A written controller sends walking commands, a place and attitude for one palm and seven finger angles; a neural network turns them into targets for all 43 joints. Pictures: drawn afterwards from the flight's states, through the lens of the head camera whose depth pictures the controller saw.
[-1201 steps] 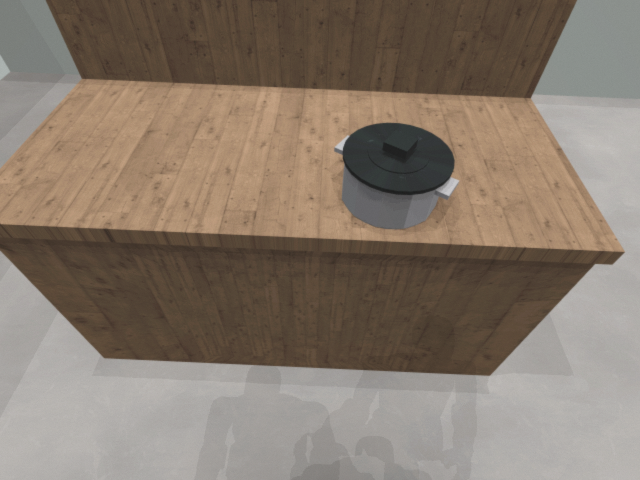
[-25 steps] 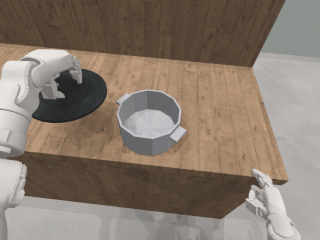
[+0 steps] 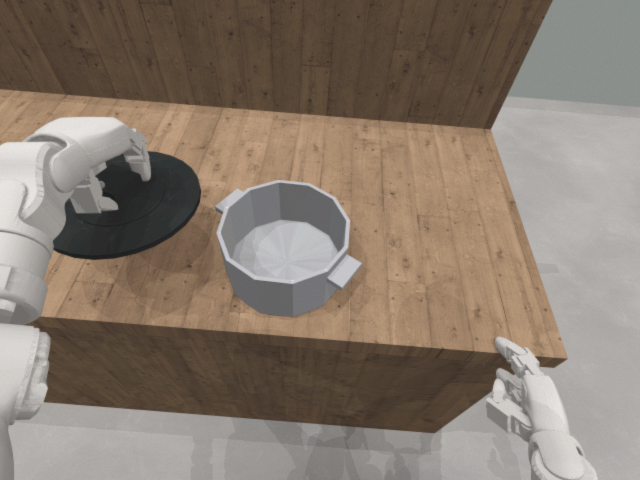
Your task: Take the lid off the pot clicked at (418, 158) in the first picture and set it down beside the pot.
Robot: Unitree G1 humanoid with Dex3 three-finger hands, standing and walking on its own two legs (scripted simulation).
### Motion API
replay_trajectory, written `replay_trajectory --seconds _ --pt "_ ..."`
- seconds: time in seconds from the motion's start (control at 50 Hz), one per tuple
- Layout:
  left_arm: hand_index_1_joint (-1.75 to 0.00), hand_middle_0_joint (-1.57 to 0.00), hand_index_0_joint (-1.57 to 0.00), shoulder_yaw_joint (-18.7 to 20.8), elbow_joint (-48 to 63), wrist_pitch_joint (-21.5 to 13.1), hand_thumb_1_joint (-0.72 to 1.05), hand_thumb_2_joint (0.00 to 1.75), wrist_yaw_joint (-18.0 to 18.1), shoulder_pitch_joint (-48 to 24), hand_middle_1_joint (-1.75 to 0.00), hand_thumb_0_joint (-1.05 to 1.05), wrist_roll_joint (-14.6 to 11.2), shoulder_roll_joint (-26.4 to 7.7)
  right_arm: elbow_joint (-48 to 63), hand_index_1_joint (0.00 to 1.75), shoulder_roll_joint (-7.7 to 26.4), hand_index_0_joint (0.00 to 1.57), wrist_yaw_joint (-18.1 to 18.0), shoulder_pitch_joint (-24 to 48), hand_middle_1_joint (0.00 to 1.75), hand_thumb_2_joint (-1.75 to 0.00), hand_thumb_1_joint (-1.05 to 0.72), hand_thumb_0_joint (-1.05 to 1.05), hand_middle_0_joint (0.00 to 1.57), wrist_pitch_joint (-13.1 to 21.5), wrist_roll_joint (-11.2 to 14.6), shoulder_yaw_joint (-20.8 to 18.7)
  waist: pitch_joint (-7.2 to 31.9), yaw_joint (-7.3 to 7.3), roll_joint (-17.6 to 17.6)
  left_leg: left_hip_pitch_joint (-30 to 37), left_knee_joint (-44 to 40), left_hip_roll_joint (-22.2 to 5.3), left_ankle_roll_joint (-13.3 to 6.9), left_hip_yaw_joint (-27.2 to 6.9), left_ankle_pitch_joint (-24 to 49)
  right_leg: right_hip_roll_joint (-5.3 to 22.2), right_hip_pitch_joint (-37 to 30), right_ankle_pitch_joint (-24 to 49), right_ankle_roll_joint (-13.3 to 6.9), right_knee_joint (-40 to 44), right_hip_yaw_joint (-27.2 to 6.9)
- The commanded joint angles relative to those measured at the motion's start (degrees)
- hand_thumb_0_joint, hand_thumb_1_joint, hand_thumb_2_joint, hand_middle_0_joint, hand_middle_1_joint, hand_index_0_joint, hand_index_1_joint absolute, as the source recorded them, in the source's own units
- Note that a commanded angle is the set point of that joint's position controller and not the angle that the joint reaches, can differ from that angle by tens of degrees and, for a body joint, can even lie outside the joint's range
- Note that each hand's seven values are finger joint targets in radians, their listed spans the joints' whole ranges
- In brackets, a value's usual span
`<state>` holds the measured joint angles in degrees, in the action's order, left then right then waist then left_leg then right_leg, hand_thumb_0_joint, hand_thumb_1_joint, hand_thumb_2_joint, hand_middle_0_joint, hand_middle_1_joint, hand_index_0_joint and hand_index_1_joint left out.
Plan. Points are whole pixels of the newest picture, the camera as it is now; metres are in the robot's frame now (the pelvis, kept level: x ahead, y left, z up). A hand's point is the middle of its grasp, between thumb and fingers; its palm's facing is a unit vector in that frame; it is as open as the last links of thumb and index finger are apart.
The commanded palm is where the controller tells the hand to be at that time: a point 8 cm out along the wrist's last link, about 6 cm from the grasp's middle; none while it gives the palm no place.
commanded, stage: lower the lid onto the table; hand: left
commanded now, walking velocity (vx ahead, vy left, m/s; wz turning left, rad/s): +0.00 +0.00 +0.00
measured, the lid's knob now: (115, 183) +0.45 +0.30 +0.10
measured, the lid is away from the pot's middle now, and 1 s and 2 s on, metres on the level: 0.22 0.22 0.24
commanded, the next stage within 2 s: open the fingers wide in 1.96 s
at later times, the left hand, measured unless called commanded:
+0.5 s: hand (105, 210) +0.41 +0.30 +0.09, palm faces -0.41 -0.08 -0.91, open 8.4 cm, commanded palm +0.44 +0.29 +0.16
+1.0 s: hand (118, 218) +0.43 +0.30 +0.06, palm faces -0.41 -0.07 -0.91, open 8.4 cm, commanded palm +0.44 +0.29 +0.13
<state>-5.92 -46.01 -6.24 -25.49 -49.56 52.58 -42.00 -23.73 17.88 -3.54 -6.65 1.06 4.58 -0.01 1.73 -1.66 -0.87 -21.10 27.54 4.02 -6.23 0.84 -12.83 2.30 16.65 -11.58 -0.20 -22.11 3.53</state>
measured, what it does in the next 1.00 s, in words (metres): stands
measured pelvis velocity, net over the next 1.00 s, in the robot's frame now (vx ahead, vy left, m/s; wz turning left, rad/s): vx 0.00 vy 0.01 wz -0.02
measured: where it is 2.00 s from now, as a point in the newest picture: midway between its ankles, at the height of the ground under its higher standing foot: outside the picture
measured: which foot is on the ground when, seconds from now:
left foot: down 0.00-1.00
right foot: down 0.00-1.00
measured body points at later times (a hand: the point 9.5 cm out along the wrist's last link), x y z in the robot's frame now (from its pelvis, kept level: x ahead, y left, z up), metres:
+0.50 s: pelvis -0.01 +0.00 +0.00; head +0.04 +0.02 +0.45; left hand +0.43 +0.30 +0.14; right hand +0.22 -0.26 -0.03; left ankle +0.01 +0.04 -0.74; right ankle -0.01 -0.16 -0.74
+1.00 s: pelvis +0.00 +0.01 -0.01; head +0.06 +0.03 +0.44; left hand +0.44 +0.30 +0.11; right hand +0.22 -0.26 -0.03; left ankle +0.01 +0.04 -0.74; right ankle -0.01 -0.16 -0.74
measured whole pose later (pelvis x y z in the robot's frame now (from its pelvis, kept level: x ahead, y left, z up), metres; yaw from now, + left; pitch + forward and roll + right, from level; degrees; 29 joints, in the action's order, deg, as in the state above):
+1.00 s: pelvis +0.00 +0.01 -0.01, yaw -1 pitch +9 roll -3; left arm -4.5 -52.3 -9.4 -18.5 -46.2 55.1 -39.5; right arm -23.1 17.6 -3.6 -6.1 1.2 4.3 -0.2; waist 3.1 -2.5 -0.2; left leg -26.1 32.2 3.6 -6.9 1.8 -15.2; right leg 1.8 21.7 -13.2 -0.6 -26.0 2.2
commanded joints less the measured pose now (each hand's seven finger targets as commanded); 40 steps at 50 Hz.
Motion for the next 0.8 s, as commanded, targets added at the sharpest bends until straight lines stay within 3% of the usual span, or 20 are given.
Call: replay_trajectory --seconds 0.0,0.02,0.04,0.06,0.08,0.16,0.2,0.24,0.28,0.32,0.42,0.46,0.52,0.56,0.58,0.64,0.7,0.72,0.74,0.78 --pt "-0.97 -0.83 -0.85 7.30 13.24 0.15 0.49 1.14 3.49 -31.67 -0.97 0.00 -0.63 -16.19 -4.28 0.30 7.58 0.20 0.22 -6.08 0.30 -0.90 -0.90 0.00 0.20 -5.30 -0.37 -1.63 20.24 -0.82 -11.17 23.53 -0.28 -5.79 5.36 -7.72 29.13 -2.10 6.54 7.86 -2.55 0.59 0.51" --pt "-0.97 -0.83 -0.85 8.82 12.89 0.07 0.49 1.14 3.68 -31.01 -0.97 0.00 -0.70 -17.92 -4.18 0.30 7.73 0.20 0.18 -6.39 0.30 -0.90 -0.90 0.00 0.20 -5.38 -0.33 -1.62 20.60 -0.68 -10.73 23.19 -0.53 -5.87 5.31 -7.68 28.38 -2.11 5.93 7.67 -2.58 0.52 0.43" --pt "-0.97 -0.83 -0.85 7.90 12.05 0.01 0.49 1.14 3.64 -31.21 -0.97 0.00 -0.60 -17.00 -4.22 0.30 7.71 0.20 0.12 -6.35 0.30 -0.90 -0.90 0.00 0.20 -5.44 -0.30 -1.45 20.32 -0.79 -10.47 22.75 -0.48 -5.72 5.20 -7.61 27.50 -2.13 6.25 7.52 -2.61 0.39 0.54" --pt "-0.97 -0.83 -0.85 8.71 15.41 -0.58 0.49 1.14 3.86 -33.03 -0.97 0.00 -0.87 -18.47 -3.82 0.30 8.02 0.20 0.13 -6.13 0.30 -0.90 -0.90 0.00 0.20 -5.39 -0.40 -1.68 21.82 -0.66 -11.88 23.61 -0.33 -5.72 5.48 -7.63 28.97 -1.70 5.58 8.39 -2.86 0.30 0.21" --pt "-0.97 -0.83 -0.85 7.99 13.87 -0.30 0.49 1.14 4.04 -31.14 -0.97 0.00 -0.79 -16.90 -3.73 0.30 7.46 0.20 0.20 -6.32 0.30 -0.90 -0.90 0.00 0.20 -5.41 -0.51 -1.74 21.87 -0.85 -11.93 24.08 -0.19 -5.60 5.16 -7.42 29.55 -2.06 5.89 8.22 -2.60 0.37 0.14" --pt "-0.97 -0.83 -0.85 10.86 15.03 -1.46 0.49 1.14 5.05 -31.75 -0.97 0.00 -0.34 -20.77 -3.71 0.30 7.86 0.20 -0.20 -6.41 0.30 -0.90 -0.90 0.00 0.20 -5.21 -0.71 -1.60 23.48 -0.43 -12.41 23.89 0.11 -5.45 5.18 -7.00 29.05 -1.74 5.05 8.87 -2.86 0.28 -0.02" --pt "-0.97 -0.83 -0.85 10.51 12.15 -1.26 0.49 1.14 5.31 -31.03 -0.97 0.00 -0.12 -19.97 -4.39 0.30 7.75 0.20 -0.31 -6.47 0.30 -0.90 -0.90 0.00 0.20 -5.50 -0.52 -1.46 22.15 -0.52 -10.80 22.59 -0.39 -5.78 4.91 -7.01 26.80 -2.00 5.45 7.97 -2.61 0.22 0.19" --pt "-0.97 -0.83 -0.85 8.22 12.57 -1.21 0.49 1.14 5.47 -32.30 -0.97 0.00 -0.06 -17.51 -4.56 0.30 7.56 0.20 -0.32 -6.09 0.30 -0.90 -0.90 0.00 0.20 -5.55 -0.41 -1.44 21.20 -0.84 -12.44 22.77 -0.65 -5.89 5.17 -7.20 25.19 -1.94 6.98 6.37 -2.72 0.27 0.34" --pt "-0.97 -0.83 -0.85 8.83 13.58 -1.54 0.49 1.14 5.91 -31.25 -0.97 0.00 0.03 -17.67 -4.14 0.30 7.46 0.20 -0.19 -6.54 0.30 -0.90 -0.90 0.00 0.20 -5.29 -0.60 -1.76 22.16 -0.82 -13.14 24.24 -0.26 -6.09 5.45 -7.61 27.45 -2.01 7.26 6.27 -2.74 0.14 0.20" --pt "-0.97 -0.83 -0.85 7.20 11.78 -1.46 0.49 1.14 5.85 -30.36 -0.97 0.00 0.06 -15.68 -4.44 0.30 7.42 0.20 -0.26 -6.50 0.30 -0.90 -0.90 0.00 0.20 -5.50 -0.46 -1.61 20.98 -1.17 -12.46 23.52 -0.24 -6.07 5.47 -7.76 25.73 -2.05 8.18 5.40 -2.71 0.19 0.26" --pt "-0.97 -0.83 -0.85 6.91 6.11 -1.31 0.49 1.14 5.75 -28.85 -0.97 0.00 -0.70 -15.87 -5.40 0.30 7.86 0.20 -0.91 -7.05 0.30 -0.90 -0.90 0.00 0.20 -5.54 -0.13 -1.30 17.56 -1.60 -6.78 18.43 -0.87 -5.48 3.64 -6.29 17.04 -1.96 7.35 4.48 -2.58 0.36 0.01" --pt "-0.97 -0.83 -0.85 7.33 8.32 -2.08 0.49 1.14 5.81 -31.90 -0.97 0.00 -0.49 -17.74 -5.51 0.30 8.46 0.20 -1.28 -6.95 0.30 -0.90 -0.90 0.00 0.20 -5.16 -0.14 -1.31 18.34 -1.67 -7.88 18.71 -1.05 -5.45 3.61 -6.10 15.48 -1.69 7.71 4.25 -2.83 0.29 -0.15" --pt "-0.97 -0.83 -0.85 7.04 9.28 -2.74 0.49 1.14 6.36 -32.85 -0.97 0.00 0.35 -17.44 -5.83 0.30 8.09 0.20 -1.54 -7.52 0.30 -0.90 -0.90 0.00 0.20 -4.79 -0.13 -1.30 19.70 -1.71 -12.01 21.26 -0.31 -5.78 4.10 -6.63 17.96 -2.04 9.55 3.57 -2.89 -0.42 0.10" --pt "-0.97 -0.83 -0.85 8.83 11.89 -3.80 0.49 1.14 6.94 -33.89 -0.97 0.00 0.71 -20.11 -5.42 0.30 8.34 0.20 -1.76 -7.52 0.30 -0.90 -0.90 0.00 0.20 -4.41 -0.41 -1.20 21.90 -1.42 -14.29 22.76 0.07 -5.74 4.65 -6.87 20.29 -1.84 9.51 4.46 -3.13 -0.66 -0.09" --pt "-0.97 -0.83 -0.85 7.31 9.91 -3.68 0.49 1.14 6.99 -32.41 -0.97 0.00 0.46 -17.41 -5.63 0.30 7.74 0.20 -1.77 -8.01 0.30 -0.90 -0.90 0.00 0.20 -4.32 -0.37 -1.24 21.13 -1.83 -14.25 22.87 0.37 -5.77 4.53 -6.86 20.88 -2.18 10.08 4.14 -2.93 -0.77 0.05" --pt "-0.97 -0.83 -0.85 9.49 11.37 -4.15 0.49 1.14 7.49 -31.88 -0.97 0.00 0.05 -19.00 -5.80 0.30 8.10 0.20 -1.86 -8.55 0.30 -0.90 -0.90 0.00 0.20 -4.07 -0.50 -1.41 24.12 -1.33 -13.72 24.91 1.04 -6.14 4.96 -7.47 25.15 -2.22 10.06 5.87 -2.80 -1.15 0.11" --pt "-0.97 -0.83 -0.85 7.95 10.81 -4.01 0.49 1.14 7.79 -31.03 -0.97 0.00 -0.38 -16.25 -6.15 0.30 8.06 0.20 -1.54 -8.95 0.30 -0.90 -0.90 0.00 0.20 -3.95 -0.61 -1.76 22.94 -1.70 -12.60 25.07 1.61 -6.54 5.19 -7.71 27.54 -2.30 11.62 6.12 -2.57 -1.27 0.28" --pt "-0.97 -0.83 -0.85 6.99 8.17 -3.55 0.49 1.14 7.90 -29.16 -0.97 0.00 -0.34 -14.89 -6.13 0.30 7.88 0.20 -1.38 -9.12 0.30 -0.90 -0.90 0.00 0.20 -4.16 -0.52 -1.81 20.83 -1.96 -11.87 23.47 1.81 -6.41 5.04 -7.33 26.43 -2.34 12.07 5.56 -2.54 -1.19 0.14" --pt "-0.97 -0.83 -0.85 7.96 8.72 -3.49 0.49 1.14 8.16 -29.54 -0.97 0.00 -0.13 -16.03 -6.27 0.30 8.26 0.20 -1.33 -9.16 0.30 -0.90 -0.90 0.00 0.20 -4.37 -0.49 -1.74 21.17 -1.64 -11.28 23.21 1.56 -6.53 5.21 -7.71 25.91 -2.35 12.15 5.46 -2.61 -1.47 0.23" --pt "-0.97 -0.83 -0.85 5.66 8.39 -3.22 0.49 1.14 8.42 -29.62 -0.97 0.00 0.09 -13.02 -6.06 0.30 8.03 0.20 -0.93 -9.41 0.30 -0.90 -0.90 0.00 0.20 -4.39 -0.61 -2.02 20.67 -2.12 -11.91 23.50 2.05 -6.55 5.49 -7.91 27.41 -2.39 13.12 5.29 -2.63 -1.81 0.12"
